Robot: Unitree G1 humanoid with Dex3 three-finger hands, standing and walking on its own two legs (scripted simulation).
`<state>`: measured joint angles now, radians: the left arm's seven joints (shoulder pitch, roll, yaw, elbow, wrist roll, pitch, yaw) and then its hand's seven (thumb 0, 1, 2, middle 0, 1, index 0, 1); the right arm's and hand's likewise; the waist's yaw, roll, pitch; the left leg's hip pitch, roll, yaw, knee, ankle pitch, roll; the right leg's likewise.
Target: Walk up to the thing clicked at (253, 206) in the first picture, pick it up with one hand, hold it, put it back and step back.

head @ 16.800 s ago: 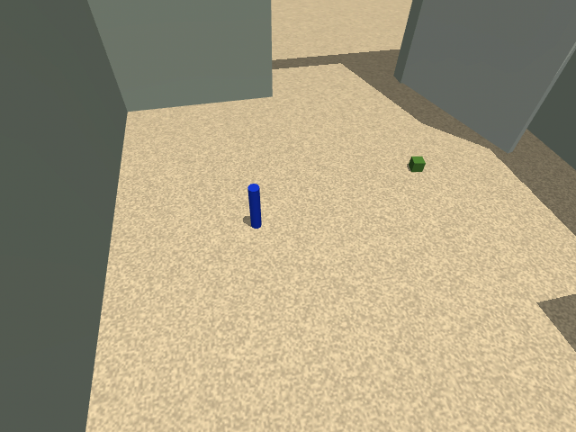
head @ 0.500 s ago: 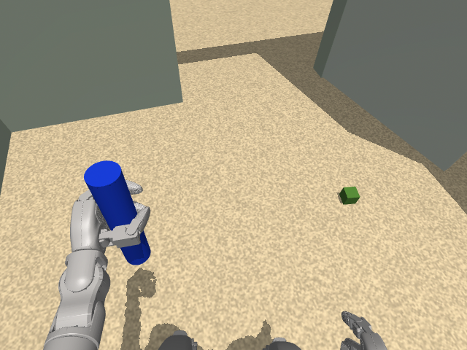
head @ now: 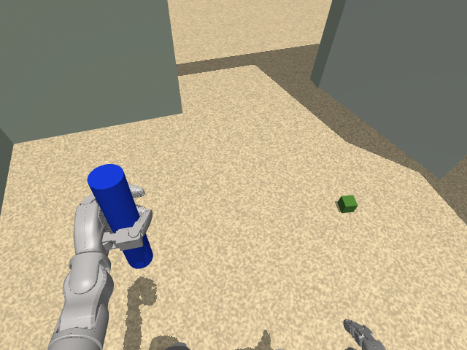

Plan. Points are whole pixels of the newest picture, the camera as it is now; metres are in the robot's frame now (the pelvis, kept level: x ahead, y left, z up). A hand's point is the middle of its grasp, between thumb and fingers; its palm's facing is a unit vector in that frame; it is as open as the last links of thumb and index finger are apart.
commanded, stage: hold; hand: left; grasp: from the side
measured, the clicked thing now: (126, 224) +0.33 +0.19 +0.02
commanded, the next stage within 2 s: none
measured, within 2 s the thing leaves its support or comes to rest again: neither
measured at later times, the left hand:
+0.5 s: hand (130, 223) +0.31 +0.17 +0.05, palm faces +0.17 -0.98 -0.02, open 6.7 cm
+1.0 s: hand (129, 222) +0.31 +0.17 +0.06, palm faces +0.17 -0.99 -0.02, open 6.7 cm
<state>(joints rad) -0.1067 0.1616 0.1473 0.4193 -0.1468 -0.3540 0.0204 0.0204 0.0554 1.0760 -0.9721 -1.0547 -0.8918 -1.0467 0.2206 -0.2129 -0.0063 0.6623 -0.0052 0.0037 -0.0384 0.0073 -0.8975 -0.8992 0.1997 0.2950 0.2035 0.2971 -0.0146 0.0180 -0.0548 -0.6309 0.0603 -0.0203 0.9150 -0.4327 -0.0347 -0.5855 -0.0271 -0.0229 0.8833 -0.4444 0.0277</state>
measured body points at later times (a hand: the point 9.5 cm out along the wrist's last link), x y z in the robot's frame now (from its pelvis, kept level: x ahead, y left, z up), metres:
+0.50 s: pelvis -0.01 +0.00 +0.01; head +0.03 +0.00 +0.46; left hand +0.30 +0.22 +0.06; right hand +0.13 -0.24 -0.10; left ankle +0.01 +0.14 -0.69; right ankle +0.00 -0.14 -0.69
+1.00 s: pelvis -0.01 +0.00 +0.01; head +0.02 +0.00 +0.46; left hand +0.30 +0.22 +0.07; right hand +0.13 -0.24 -0.10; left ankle +0.01 +0.14 -0.69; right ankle +0.00 -0.14 -0.69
